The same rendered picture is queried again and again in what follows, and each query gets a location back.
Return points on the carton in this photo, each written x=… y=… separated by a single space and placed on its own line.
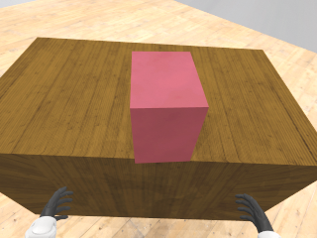
x=168 y=106

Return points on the pedestal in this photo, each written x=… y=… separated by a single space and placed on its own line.
x=65 y=120

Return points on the right robot hand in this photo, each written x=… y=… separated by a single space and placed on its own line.
x=258 y=217

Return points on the left robot forearm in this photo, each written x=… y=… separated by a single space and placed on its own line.
x=43 y=227

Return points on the left robot hand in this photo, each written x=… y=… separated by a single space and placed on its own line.
x=51 y=208

